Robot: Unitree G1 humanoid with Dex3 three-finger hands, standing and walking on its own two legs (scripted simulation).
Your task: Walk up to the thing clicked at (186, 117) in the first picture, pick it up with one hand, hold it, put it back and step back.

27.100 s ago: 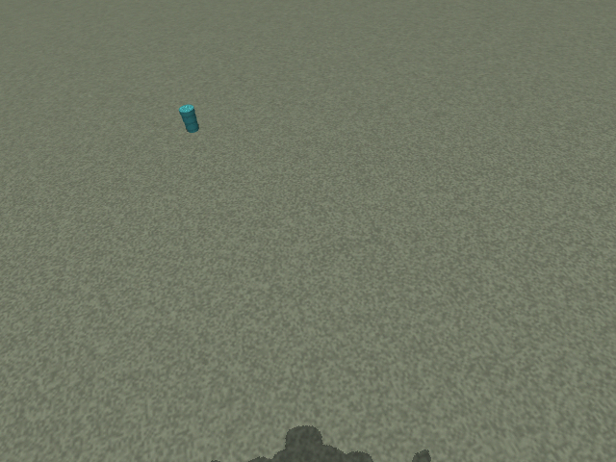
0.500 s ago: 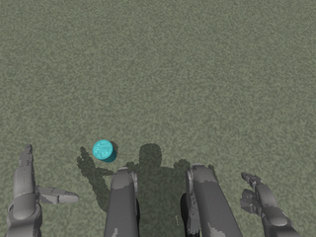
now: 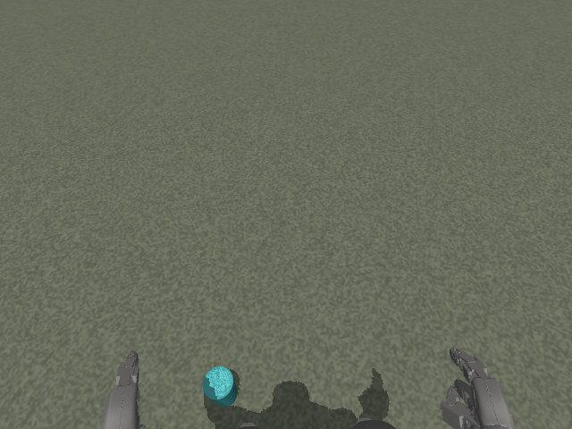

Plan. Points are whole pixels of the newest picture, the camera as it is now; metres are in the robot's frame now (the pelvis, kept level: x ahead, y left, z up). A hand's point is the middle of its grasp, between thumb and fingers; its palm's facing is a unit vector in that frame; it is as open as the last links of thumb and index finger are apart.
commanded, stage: home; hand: left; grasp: from the side
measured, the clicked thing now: (222, 388) +0.35 +0.22 -0.63
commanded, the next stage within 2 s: stand in 1.80 s
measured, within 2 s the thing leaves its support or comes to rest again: neither
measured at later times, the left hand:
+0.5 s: hand out of the picture +0.15 +0.18 -0.03, palm faces +0.12 -0.95 -0.28, open 17.6 cm
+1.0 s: hand out of the picture +0.14 +0.17 -0.03, palm faces +0.11 -0.95 -0.27, open 17.5 cm
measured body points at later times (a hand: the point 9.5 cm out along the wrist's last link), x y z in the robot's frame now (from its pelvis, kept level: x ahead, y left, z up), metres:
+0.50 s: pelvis -0.01 +0.00 +0.02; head +0.00 +0.00 +0.47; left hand +0.14 +0.23 -0.01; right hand +0.15 -0.24 -0.05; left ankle +0.01 +0.13 -0.67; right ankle +0.00 -0.13 -0.67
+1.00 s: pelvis -0.02 -0.01 +0.02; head -0.01 -0.01 +0.47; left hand +0.14 +0.22 -0.01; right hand +0.14 -0.25 -0.05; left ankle +0.01 +0.13 -0.67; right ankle +0.00 -0.13 -0.67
